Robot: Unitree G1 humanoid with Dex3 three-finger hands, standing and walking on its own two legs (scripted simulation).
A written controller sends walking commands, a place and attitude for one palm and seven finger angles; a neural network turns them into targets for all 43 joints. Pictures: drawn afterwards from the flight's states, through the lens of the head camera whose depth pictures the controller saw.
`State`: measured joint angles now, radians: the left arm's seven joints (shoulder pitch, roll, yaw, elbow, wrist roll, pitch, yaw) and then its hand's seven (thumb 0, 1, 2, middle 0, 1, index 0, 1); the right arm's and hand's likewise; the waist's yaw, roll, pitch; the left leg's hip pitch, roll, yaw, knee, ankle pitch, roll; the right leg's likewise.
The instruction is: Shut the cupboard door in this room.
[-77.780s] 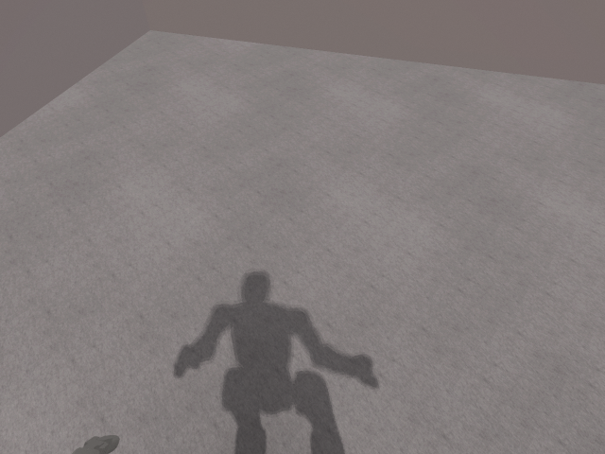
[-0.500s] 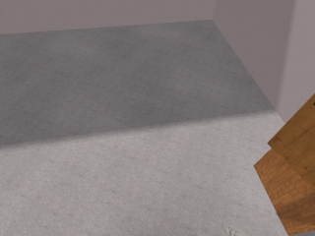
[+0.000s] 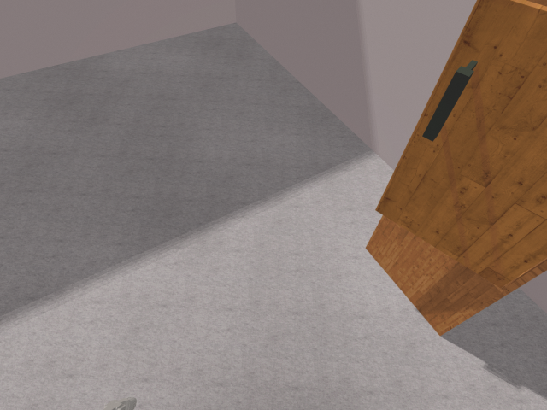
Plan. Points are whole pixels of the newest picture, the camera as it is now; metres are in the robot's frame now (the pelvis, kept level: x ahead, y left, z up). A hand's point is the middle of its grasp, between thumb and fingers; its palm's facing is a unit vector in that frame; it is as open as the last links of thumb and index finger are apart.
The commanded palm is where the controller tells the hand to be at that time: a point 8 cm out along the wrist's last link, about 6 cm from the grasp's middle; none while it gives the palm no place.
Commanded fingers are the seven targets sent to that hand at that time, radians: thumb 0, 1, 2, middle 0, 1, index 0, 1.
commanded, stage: turn to face it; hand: left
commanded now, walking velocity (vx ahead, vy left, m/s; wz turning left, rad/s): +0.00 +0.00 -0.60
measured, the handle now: (450, 101) +0.64 -0.29 +0.09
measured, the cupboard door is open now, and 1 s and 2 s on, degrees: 19 19 19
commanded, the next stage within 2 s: take the last steps up to it in 0.94 s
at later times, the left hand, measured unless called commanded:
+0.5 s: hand (185, 381) +0.18 +0.16 -0.15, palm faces -0.30 -0.92 -0.27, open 7.4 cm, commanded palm none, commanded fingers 0.00 0.90 0.90 -0.20 -0.30 -0.20 -0.30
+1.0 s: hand (213, 340) +0.25 +0.12 -0.15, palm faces -0.51 -0.82 -0.25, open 7.4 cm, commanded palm none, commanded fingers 0.00 0.90 0.90 -0.20 -0.30 -0.20 -0.30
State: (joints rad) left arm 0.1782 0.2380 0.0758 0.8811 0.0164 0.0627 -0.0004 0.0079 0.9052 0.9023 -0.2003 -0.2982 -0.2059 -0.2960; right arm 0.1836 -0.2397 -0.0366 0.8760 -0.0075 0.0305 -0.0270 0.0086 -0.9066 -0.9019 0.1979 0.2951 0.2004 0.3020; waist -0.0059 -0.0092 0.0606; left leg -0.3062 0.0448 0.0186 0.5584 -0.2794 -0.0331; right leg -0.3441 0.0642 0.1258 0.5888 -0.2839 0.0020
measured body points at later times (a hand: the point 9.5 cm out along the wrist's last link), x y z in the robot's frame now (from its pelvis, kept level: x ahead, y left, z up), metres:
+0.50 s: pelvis +0.02 -0.01 +0.01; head +0.07 -0.04 +0.45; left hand +0.19 +0.20 -0.13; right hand +0.00 -0.29 -0.14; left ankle +0.04 +0.13 -0.67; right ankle -0.01 -0.12 -0.73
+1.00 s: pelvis +0.04 +0.00 +0.00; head +0.08 -0.03 +0.45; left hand +0.27 +0.16 -0.13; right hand -0.07 -0.23 -0.15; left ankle +0.09 +0.11 -0.73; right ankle -0.04 -0.09 -0.73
